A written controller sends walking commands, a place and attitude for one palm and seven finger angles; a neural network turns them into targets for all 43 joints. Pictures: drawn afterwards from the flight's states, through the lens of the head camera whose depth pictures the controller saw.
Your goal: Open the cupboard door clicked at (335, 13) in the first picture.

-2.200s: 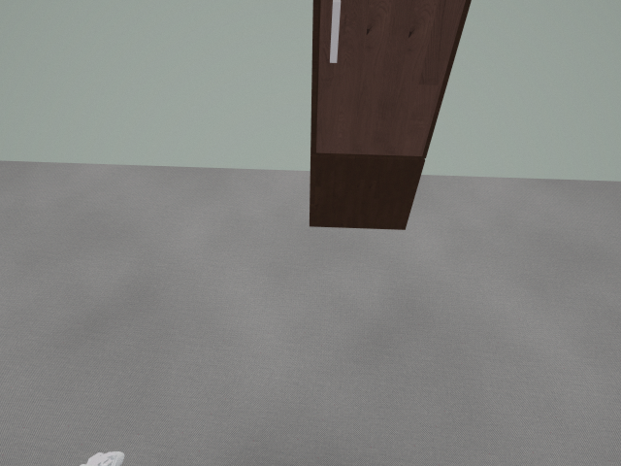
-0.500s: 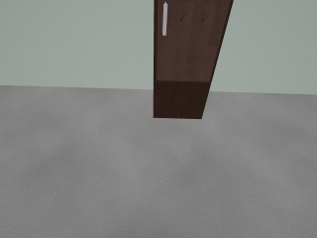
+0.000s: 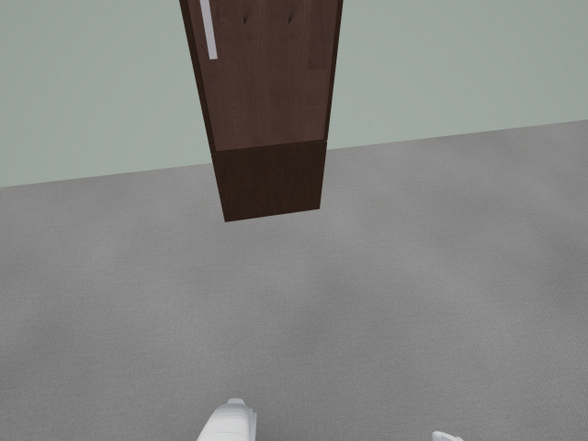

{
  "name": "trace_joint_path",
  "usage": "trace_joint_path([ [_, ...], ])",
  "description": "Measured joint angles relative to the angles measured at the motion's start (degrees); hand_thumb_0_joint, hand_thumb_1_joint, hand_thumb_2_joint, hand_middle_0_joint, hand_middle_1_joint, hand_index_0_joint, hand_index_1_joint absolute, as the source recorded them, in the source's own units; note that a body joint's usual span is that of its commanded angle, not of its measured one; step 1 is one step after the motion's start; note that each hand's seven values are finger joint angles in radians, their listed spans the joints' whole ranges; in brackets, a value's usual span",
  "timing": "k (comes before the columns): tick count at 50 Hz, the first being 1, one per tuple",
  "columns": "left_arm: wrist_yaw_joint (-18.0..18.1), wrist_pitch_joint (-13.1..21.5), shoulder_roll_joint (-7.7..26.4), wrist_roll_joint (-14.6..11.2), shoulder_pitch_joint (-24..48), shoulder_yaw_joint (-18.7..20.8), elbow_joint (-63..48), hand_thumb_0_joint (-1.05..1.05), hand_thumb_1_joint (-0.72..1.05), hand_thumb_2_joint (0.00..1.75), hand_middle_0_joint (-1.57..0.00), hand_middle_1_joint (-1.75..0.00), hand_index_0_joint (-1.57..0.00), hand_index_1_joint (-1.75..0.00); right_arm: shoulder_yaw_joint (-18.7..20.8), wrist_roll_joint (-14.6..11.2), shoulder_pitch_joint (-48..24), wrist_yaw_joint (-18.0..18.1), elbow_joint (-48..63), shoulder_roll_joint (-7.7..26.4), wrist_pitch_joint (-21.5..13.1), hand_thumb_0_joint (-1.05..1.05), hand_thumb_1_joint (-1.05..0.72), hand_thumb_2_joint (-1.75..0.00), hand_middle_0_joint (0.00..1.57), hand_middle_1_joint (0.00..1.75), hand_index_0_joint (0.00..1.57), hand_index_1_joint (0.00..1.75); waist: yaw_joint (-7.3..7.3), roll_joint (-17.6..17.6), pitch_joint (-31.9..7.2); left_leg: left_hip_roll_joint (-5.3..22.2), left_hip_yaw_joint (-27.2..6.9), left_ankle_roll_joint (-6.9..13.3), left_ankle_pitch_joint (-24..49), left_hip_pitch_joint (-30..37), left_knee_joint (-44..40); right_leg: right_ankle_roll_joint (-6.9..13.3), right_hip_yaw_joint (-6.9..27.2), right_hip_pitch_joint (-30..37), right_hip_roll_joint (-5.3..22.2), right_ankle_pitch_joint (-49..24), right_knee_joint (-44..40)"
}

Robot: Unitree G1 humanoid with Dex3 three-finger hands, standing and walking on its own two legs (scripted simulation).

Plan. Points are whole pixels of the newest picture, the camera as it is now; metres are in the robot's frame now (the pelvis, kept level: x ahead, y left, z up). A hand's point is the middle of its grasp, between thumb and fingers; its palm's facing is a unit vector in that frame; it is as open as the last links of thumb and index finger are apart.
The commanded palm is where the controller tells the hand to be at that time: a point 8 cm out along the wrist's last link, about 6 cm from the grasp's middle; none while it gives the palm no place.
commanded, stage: walk to a spot facing it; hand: left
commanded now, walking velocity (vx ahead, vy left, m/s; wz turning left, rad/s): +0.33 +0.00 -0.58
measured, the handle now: (208, 23) +1.02 +0.34 +0.09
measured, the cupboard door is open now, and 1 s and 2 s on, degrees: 0 0 0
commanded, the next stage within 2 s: none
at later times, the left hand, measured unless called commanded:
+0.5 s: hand (203, 303) +0.36 +0.22 -0.15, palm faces -0.31 -0.92 -0.21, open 7.4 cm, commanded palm none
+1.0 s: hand (248, 273) +0.45 +0.15 -0.18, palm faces -0.53 -0.83 -0.18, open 7.4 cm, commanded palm none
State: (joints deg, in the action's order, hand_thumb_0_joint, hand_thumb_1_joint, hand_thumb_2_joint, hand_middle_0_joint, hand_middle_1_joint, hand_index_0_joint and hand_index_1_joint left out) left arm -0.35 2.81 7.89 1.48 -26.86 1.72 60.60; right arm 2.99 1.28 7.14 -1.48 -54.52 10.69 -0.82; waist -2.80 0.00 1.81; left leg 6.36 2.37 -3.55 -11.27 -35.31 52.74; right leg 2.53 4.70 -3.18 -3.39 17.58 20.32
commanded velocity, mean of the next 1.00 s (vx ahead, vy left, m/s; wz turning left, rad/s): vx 0.07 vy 0.00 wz -0.60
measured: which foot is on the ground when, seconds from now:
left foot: up 0.00-0.12, down 0.14-0.64, up 0.66-0.98, down 1.00-1.00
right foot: down 0.00-0.12, up 0.14-0.62, down 0.64-1.00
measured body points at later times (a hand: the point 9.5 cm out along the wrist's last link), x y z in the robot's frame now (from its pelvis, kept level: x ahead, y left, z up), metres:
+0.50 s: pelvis +0.17 +0.06 +0.00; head +0.20 +0.06 +0.45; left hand +0.38 +0.26 -0.14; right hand +0.07 -0.17 -0.14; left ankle +0.17 +0.15 -0.74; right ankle +0.22 -0.10 -0.68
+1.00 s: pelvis +0.26 +0.05 -0.02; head +0.30 +0.04 +0.43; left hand +0.48 +0.19 -0.17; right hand +0.22 -0.22 -0.14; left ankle +0.35 +0.13 -0.74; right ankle +0.23 -0.08 -0.74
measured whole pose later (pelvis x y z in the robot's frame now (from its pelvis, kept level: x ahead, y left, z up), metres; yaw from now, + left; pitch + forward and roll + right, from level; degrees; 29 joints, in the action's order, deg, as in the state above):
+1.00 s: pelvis +0.26 +0.05 -0.02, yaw -35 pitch +0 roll -1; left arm -0.6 -3.3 12.3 1.0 -9.5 3.8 51.1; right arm 1.9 0.8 8.5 1.0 -49.9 10.6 0.3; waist 0.0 -1.5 3.2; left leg 4.2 4.2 -3.7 -18.9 -20.6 37.9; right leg -0.1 3.0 -21.4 -2.6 14.2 35.3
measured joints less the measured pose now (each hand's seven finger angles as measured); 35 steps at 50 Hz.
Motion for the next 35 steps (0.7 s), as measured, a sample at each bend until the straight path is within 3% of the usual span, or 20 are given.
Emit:
trace_joint_path([
  [4, 0.3, -0.3, 1.3, 0.2, 0.4, 0.7, -0.3, 0.00, 0.91, 0.90, -0.21, -0.30, -0.20, -0.30, -0.3, -0.3, -2.5, -0.1, 1.5, -0.6, -0.7, 0.01, -0.91, -0.90, 0.20, 0.30, 0.20, 0.30, -1.52, -0.8, 0.4, -1.4, 0.6, 1.0, -0.9, 4.1, -11.0, -1.5, 2.5, 2.3, 0.8, 3.5, 1.3],
  [6, 0.3, -0.5, 2.1, -0.1, 0.1, 1.3, -0.6, 0.00, 0.91, 0.90, -0.21, -0.30, -0.20, -0.30, -0.9, -0.2, -3.1, 0.2, 2.5, -0.8, -1.8, 0.01, -0.91, -0.90, 0.20, 0.30, 0.20, 0.30, -1.76, -1.3, 0.2, -2.4, 1.3, 1.8, -0.1, 9.2, -18.5, -2.2, 4.1, 1.7, 1.0, 7.3, 6.2],
  [7, 0.1, -0.7, 2.3, -0.4, 0.1, 1.7, -0.6, 0.00, 0.91, 0.90, -0.21, -0.30, -0.20, -0.30, -1.1, 0.1, -3.3, 0.5, 3.1, -0.6, -2.7, 0.01, -0.91, -0.90, 0.20, 0.30, 0.20, 0.30, -1.50, -0.8, 0.1, -1.9, 1.3, 2.9, 1.9, 10.4, -19.5, -1.9, 3.7, -0.8, 0.4, 9.5, 12.9],
  [10, -0.3, -2.2, 4.7, -0.5, 3.6, 3.0, -0.3, 0.01, 0.91, 0.90, -0.20, -0.30, -0.20, -0.30, -1.8, 0.3, -2.9, 1.1, 3.4, -1.9, -3.6, 0.01, -0.91, -0.90, 0.20, 0.30, 0.20, 0.30, -0.90, -2.8, 1.3, -1.6, 4.9, 4.9, -2.0, 11.9, -14.7, -1.1, 0.1, -12.2, 1.2, 11.2, 39.8],
  [13, -1.3, -3.3, 6.6, 0.1, 7.6, 4.0, -2.2, 0.01, 0.91, 0.90, -0.20, -0.29, -0.20, -0.30, -1.7, 0.4, 0.3, 1.6, 2.1, -2.5, -3.6, 0.00, -0.91, -0.90, 0.20, 0.30, 0.20, 0.30, -0.08, -3.1, 0.9, -1.2, 7.4, 5.0, -2.9, 16.3, -18.4, -1.4, -5.6, -21.7, 3.7, 5.6, 50.8],
  [16, -1.9, -3.8, 7.5, 0.4, 11.1, 4.6, -5.4, 0.01, 0.91, 0.90, -0.20, -0.29, -0.19, -0.30, -1.3, 0.3, 4.2, 2.3, -0.2, -2.3, -3.5, 0.00, -0.91, -0.90, 0.20, 0.30, 0.20, 0.30, 0.52, -3.0, 0.3, -1.3, 10.0, 5.4, -2.4, 20.4, -23.3, -2.4, -8.2, -28.1, 6.1, 0.1, 50.0],
  [21, -2.2, -4.7, 7.2, 0.5, 16.4, 4.7, -8.7, 0.00, 0.92, 0.90, -0.19, -0.29, -0.19, -0.30, -0.3, 0.1, 9.6, 2.7, -3.2, 0.0, -2.9, 0.00, -0.93, -0.90, 0.20, 0.30, 0.20, 0.30, 2.68, -2.0, 0.7, -1.6, 13.8, 5.6, -3.3, 25.4, -27.6, -4.5, -8.8, -32.4, 8.6, -5.2, 41.2],
  [26, -2.2, -5.5, 6.1, 0.3, 21.0, 3.8, -9.8, 0.00, 0.92, 0.90, -0.19, -0.29, -0.19, -0.30, 0.1, 0.4, 13.1, 2.5, -4.8, 1.4, -1.8, 0.00, -0.92, -0.90, 0.20, 0.30, 0.20, 0.30, 5.16, -1.0, 2.5, -0.6, 17.3, 4.6, -7.0, 28.5, -26.4, -4.5, -9.9, -29.8, 8.7, -5.2, 29.4],
  [31, -2.2, -4.9, 4.9, 0.2, 23.7, 2.4, -10.7, 0.00, 0.91, 0.90, -0.20, -0.29, -0.19, -0.30, 0.2, 0.5, 15.8, 2.1, -5.0, 1.6, -0.5, 0.01, -0.92, -0.90, 0.20, 0.30, 0.20, 0.30, 7.19, 0.2, 3.7, 2.7, 20.0, 2.2, -13.7, 28.6, -18.4, -2.4, -12.1, -21.8, 6.1, -3.8, 17.8],
  [32, -2.1, -4.0, 5.0, 0.3, 23.9, 2.0, -11.1, 0.00, 0.91, 0.90, -0.20, -0.29, -0.19, -0.30, 0.1, 0.2, 16.6, 1.8, -4.8, 1.3, -0.1, 0.01, -0.91, -0.90, 0.20, 0.30, 0.20, 0.30, 7.33, -0.1, 3.5, 3.8, 19.6, 1.8, -15.0, 26.4, -12.6, -0.9, -12.0, -20.1, 5.9, -7.4, 15.6],
  [33, -1.8, -3.1, 4.8, 0.0, 24.4, 1.7, -11.3, 0.00, 0.91, 0.90, -0.20, -0.29, -0.19, -0.30, 0.0, -0.1, 16.2, 1.7, -4.8, 1.3, 0.5, 0.01, -0.91, -0.90, 0.20, 0.30, 0.20, 0.30, 7.27, 0.2, 4.1, 4.5, 16.5, 0.9, -17.6, 22.8, -4.1, 0.3, -11.9, -20.6, 5.3, -6.5, 17.4],
  [35, -1.0, -2.5, 4.1, -0.8, 24.5, 1.1, -11.4, 0.00, 0.91, 0.90, -0.20, -0.29, -0.20, -0.30, -0.2, -0.4, 14.2, 2.1, -4.5, 1.3, 1.9, 0.01, -0.91, -0.90, 0.20, 0.30, 0.20, 0.30, 7.11, 0.7, 5.4, 3.3, 8.9, 0.0, -20.2, 16.2, 10.3, 1.2, -11.3, -20.3, 4.2, -2.7, 19.4],
])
